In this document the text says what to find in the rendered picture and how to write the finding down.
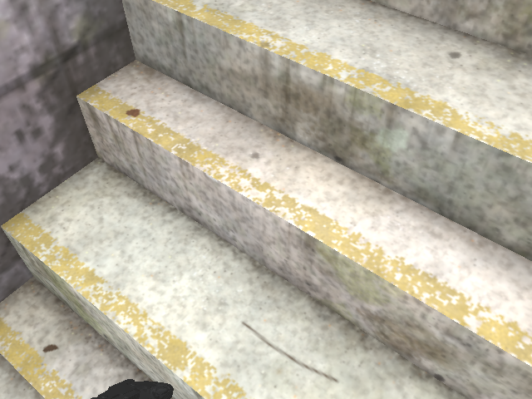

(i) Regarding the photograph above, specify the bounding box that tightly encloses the left robot hand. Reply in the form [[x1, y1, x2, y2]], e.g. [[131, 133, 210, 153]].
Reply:
[[91, 379, 174, 399]]

